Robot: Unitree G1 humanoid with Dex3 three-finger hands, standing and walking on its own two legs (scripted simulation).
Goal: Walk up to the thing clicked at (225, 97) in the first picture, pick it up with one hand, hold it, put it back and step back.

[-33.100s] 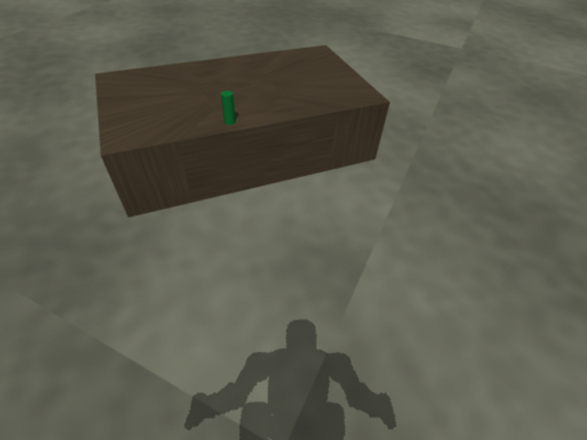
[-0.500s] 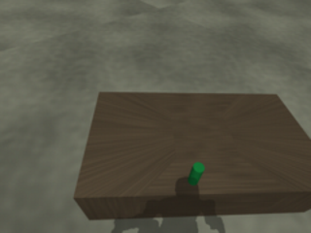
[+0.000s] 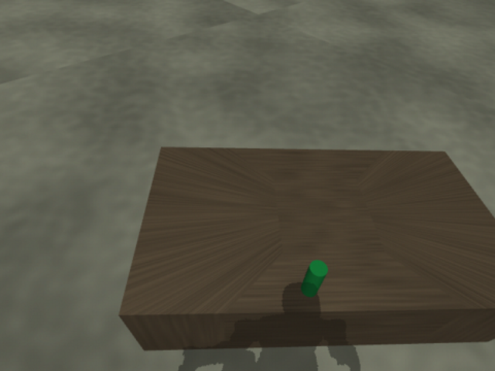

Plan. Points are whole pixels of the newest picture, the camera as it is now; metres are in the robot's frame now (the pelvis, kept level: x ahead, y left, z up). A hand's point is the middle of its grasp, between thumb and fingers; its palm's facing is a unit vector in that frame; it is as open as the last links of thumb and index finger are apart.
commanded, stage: stand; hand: right
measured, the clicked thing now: (313, 279) +0.46 -0.22 -0.35
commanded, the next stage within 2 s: step back in 0.90 s
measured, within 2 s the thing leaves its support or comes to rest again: neither
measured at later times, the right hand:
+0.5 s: hand out of the picture +0.07 -0.26 -0.16, palm faces -0.02 +0.94 -0.34, open 7.4 cm
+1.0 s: hand out of the picture +0.08 -0.26 -0.16, palm faces -0.02 +0.94 -0.34, open 7.4 cm
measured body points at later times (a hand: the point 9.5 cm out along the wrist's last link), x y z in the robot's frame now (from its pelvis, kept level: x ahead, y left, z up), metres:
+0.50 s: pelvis +0.00 +0.00 +0.00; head +0.01 +0.00 +0.45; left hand +0.07 +0.29 -0.14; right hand +0.07 -0.30 -0.13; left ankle +0.01 +0.10 -0.75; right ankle -0.01 -0.14 -0.75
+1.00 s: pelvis -0.01 -0.01 -0.01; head +0.03 +0.00 +0.44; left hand +0.07 +0.30 -0.14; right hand +0.08 -0.31 -0.14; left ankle +0.01 +0.10 -0.75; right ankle -0.01 -0.14 -0.75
